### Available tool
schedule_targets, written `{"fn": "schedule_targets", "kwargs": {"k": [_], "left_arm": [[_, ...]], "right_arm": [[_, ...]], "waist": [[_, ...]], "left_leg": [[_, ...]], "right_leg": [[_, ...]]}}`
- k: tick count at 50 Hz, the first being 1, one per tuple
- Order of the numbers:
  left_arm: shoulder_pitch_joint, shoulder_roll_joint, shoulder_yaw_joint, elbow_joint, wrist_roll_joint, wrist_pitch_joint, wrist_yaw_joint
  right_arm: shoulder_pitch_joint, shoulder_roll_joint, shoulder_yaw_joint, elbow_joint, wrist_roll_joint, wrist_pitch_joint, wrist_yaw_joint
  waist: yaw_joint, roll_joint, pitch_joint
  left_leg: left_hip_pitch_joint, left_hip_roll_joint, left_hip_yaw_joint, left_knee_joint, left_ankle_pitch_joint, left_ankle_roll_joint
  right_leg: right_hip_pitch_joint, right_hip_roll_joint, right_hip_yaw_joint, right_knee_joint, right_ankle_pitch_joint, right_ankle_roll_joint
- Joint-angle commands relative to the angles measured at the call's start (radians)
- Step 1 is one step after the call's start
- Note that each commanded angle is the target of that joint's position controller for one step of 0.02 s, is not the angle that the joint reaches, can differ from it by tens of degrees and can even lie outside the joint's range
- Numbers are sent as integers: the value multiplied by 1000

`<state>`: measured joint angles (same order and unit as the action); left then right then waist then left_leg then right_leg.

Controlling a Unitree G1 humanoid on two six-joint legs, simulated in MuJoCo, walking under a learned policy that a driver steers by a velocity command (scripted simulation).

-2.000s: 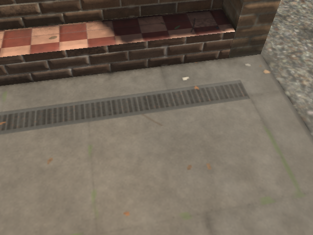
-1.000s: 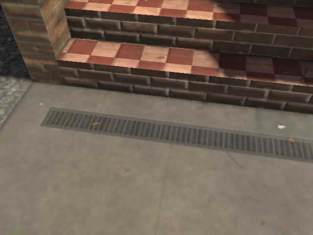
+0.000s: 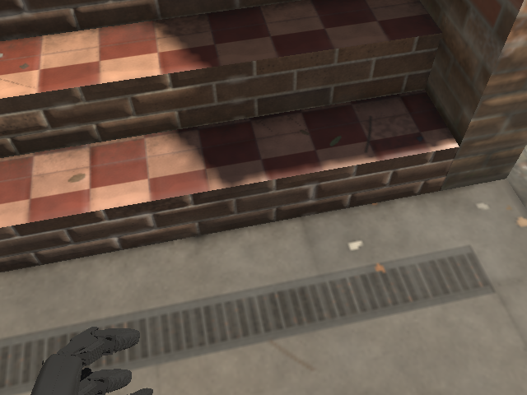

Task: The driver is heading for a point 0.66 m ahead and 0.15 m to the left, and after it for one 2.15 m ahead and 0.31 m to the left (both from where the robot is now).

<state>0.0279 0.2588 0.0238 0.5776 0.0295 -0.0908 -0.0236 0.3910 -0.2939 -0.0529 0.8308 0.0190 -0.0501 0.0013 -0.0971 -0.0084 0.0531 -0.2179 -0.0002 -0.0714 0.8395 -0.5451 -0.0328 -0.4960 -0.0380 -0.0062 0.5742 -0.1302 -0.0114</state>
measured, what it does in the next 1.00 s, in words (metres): walks ahead, turning left: left foot, then right foot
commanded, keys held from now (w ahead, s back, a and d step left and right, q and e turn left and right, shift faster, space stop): q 0.18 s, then w+q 0.40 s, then w+e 0.42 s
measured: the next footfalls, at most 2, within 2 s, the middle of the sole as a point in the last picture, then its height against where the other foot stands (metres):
left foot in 0.40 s outside the picture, level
right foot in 0.86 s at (237, 380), level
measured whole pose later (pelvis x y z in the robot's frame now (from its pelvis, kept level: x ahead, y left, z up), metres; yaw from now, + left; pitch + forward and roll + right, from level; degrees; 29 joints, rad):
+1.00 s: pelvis +0.37 +0.09 +0.01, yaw +16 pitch +0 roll +0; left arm 0.25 0.29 0.06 0.83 0.01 -0.04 -0.04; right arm 0.26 -0.28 -0.02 0.82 -0.04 -0.07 0.01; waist 0.00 0.03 0.07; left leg -0.30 0.00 -0.02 1.10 -0.32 0.05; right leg -0.31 0.09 -0.04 0.48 -0.17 -0.11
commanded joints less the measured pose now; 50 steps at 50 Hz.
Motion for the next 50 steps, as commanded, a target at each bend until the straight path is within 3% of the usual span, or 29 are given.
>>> {"fn": "schedule_targets", "kwargs": {"k": [1,2,3,5,7,9,11,17,19,20,21,22,23,24,25,26,28,30,32,37,40,41,43,44,45,46,47,48,50], "left_arm": [[262,165,64,-16,-13,25,13],[205,130,52,-7,-21,27,12],[153,109,47,-2,-21,27,10],[83,119,54,9,2,17,12],[51,129,61,21,2,12,23],[56,143,69,38,-6,16,37],[71,167,78,53,-17,23,41],[104,229,104,99,-59,33,23],[102,202,97,115,-64,40,20],[108,157,84,121,-53,43,18],[73,87,60,93,-21,41,14],[15,96,61,24,-22,24,16],[-23,163,75,22,-50,2,7],[-12,181,80,24,-61,-13,-3],[70,143,62,89,50,18,-11],[96,134,65,101,61,34,-16],[124,131,62,120,41,63,-23],[110,119,54,123,20,77,-28],[57,100,43,119,17,76,-34],[-45,98,33,94,1,66,-44],[-5,118,37,99,-2,61,-43],[38,122,40,113,-4,60,-38],[256,135,56,184,-1,49,-17],[428,182,73,226,13,39,-5],[508,328,110,231,21,37,-1],[400,263,93,236,-15,42,-13],[319,227,87,215,-22,45,-16],[286,188,78,213,-20,44,-17],[268,148,63,233,-28,34,-8]], "right_arm": [[5,-138,-29,-100,22,3,-13],[-23,-122,-29,-102,13,21,-20],[-20,-113,-34,-103,4,43,-25],[6,-79,-35,-106,3,79,-31],[-31,-61,-35,-132,-2,95,-34],[-92,-47,-29,-164,-10,98,-24],[-138,-46,-26,-185,-7,97,-4],[-223,-85,-41,-227,-4,88,29],[-149,-85,-48,-188,-5,80,25],[-55,-117,-65,-152,2,77,15],[65,-223,-98,-136,8,67,0],[57,-314,-104,-173,-5,39,10],[39,-231,-82,-185,-6,10,20],[0,-181,-64,-190,-4,-6,19],[-32,-169,-58,-173,-59,19,16],[-57,-161,-53,-181,-52,20,11],[-54,-148,-43,-173,-34,8,17],[-27,-144,-42,-148,-27,0,20],[5,-125,-35,-123,-29,-4,17],[57,-138,-35,-66,-47,-12,9],[24,-152,-37,-42,-52,-18,-3],[4,-159,-37,-38,-53,-20,-5],[-24,-160,-32,-27,-56,-17,-6],[-20,-139,-19,-39,-57,-19,-10],[49,-63,-1,-86,-29,-24,3],[-2,-92,0,-72,-62,-31,1],[-54,-121,-5,-76,-52,-34,10],[-96,-123,-1,-74,-48,-41,14],[-109,-99,9,-71,-68,-28,12]], "waist": [[161,-149,-335],[132,-106,-256],[97,-114,-199],[51,-138,-156],[45,-135,-128],[61,-114,-130],[82,-106,-145],[99,-87,-80],[64,-50,-77],[36,4,-91],[-2,258,-100],[7,357,-66],[-10,226,-55],[26,204,-31],[65,94,-8],[85,102,-13],[95,102,-59],[94,95,-61],[66,110,-31],[22,120,29],[59,111,63],[80,104,52],[179,45,-70],[241,-19,-172],[202,-293,-243],[159,-210,-208],[134,-112,-99],[125,-23,-47],[90,-17,-19]], "left_leg": [[-494,23,-36,458,-56,-17],[-482,55,-14,433,-4,-26],[-426,80,-9,398,39,-35],[-306,73,28,374,123,-52],[-303,80,34,287,184,-56],[-285,94,37,168,257,-43],[-242,102,54,73,309,-19],[-189,80,126,-152,204,69],[-33,29,185,-279,236,105],[90,8,161,-327,212,138],[253,206,-163,-438,278,228],[326,354,-651,-608,-3,408],[321,369,-619,-647,-2,409],[294,343,-524,-633,76,370],[223,264,-362,-627,245,274],[185,209,-286,-625,394,245],[174,168,-209,-612,627,244],[195,160,-169,-623,655,249],[220,157,-134,-647,619,238],[268,206,-87,-667,596,222],[250,239,-42,-662,662,199],[252,235,-15,-616,791,188],[242,178,80,-307,1111,155],[96,136,123,-37,978,131],[-256,-62,168,362,429,73],[-375,-68,1,418,103,92],[-393,-2,-15,421,178,100],[-372,37,-6,366,246,100],[-300,77,3,262,289,78]], "right_leg": [[675,-368,367,-132,515,-243],[554,-323,282,-162,501,-225],[430,-292,208,-201,466,-215],[258,-259,101,-280,415,-217],[227,-270,44,-314,380,-224],[246,-276,0,-317,339,-220],[252,-286,-17,-349,130,-216],[311,-320,-5,-355,-267,-172],[246,-274,-71,-253,-338,-128],[177,-220,-127,-107,-350,-89],[-45,-105,-235,315,-382,-4],[-409,61,-81,548,-529,34],[-464,1,48,621,-463,12],[-459,-28,61,588,-350,-10],[-333,-58,28,511,-214,6],[-252,-51,4,471,-159,25],[-168,-30,-16,465,-107,54],[-164,-26,-25,395,-74,62],[-168,-30,-38,277,-15,55],[-133,-24,-52,81,20,-1],[-39,-3,-53,24,-21,-59],[23,24,-65,7,-51,-80],[279,110,-101,-67,-58,-126],[501,15,47,-99,-141,-168],[716,-260,624,-249,-341,-318],[680,-275,808,-387,-379,-297],[566,-266,645,-367,-363,-288],[477,-223,538,-372,-227,-266],[381,-140,382,-387,15,-219]]}}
